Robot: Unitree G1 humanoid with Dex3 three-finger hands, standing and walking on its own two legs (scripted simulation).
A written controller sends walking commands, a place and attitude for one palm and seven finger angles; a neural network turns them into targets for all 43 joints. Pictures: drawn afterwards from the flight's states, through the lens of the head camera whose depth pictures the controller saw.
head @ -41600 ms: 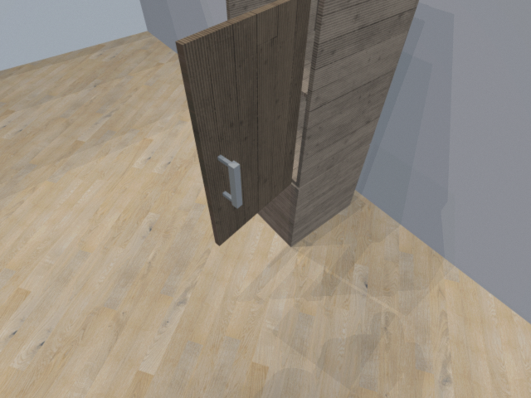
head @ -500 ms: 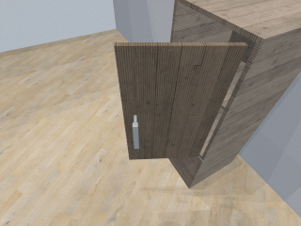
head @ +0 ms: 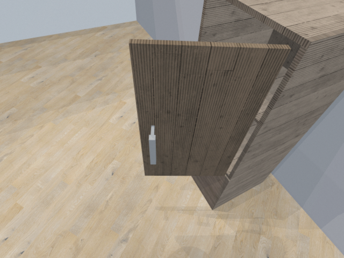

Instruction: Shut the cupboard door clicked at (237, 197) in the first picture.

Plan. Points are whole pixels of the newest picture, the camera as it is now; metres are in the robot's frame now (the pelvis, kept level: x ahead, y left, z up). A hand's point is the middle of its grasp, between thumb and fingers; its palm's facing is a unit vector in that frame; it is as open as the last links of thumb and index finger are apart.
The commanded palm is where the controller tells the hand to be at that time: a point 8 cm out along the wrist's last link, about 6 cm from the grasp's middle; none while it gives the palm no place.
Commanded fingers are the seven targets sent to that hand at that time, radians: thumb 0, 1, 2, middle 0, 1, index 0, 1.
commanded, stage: shuffle to correct the standing spot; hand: left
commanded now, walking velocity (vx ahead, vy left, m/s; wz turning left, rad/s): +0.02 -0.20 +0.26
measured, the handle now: (153, 145) +0.45 +0.08 -0.08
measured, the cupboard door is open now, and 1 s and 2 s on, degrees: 64 64 64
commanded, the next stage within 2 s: come to a stop and stand still in 0.72 s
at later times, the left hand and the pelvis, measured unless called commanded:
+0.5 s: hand out of the picture +0.00 +0.11 -0.18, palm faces +0.11 -0.98 -0.19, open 7.4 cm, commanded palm none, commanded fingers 0.00 0.90 0.90 -0.20 -0.30 -0.20 -0.30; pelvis +0.00 -0.07 -0.01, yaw +4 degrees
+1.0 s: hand out of the picture +0.06 +0.03 -0.17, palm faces +0.08 -0.98 -0.16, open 7.4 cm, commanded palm none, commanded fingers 0.00 0.90 0.90 -0.20 -0.30 -0.20 -0.30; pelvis +0.01 -0.16 +0.01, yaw +3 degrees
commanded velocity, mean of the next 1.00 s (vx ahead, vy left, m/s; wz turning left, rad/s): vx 0.01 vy -0.13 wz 0.03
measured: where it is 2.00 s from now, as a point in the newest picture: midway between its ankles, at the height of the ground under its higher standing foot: outside the picture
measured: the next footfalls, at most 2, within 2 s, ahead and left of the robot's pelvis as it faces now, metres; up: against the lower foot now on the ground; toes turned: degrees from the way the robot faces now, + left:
left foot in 0.66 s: +0.03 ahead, -0.02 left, +0.00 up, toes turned +11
right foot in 1.04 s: +0.07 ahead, -0.34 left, +0.00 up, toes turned +0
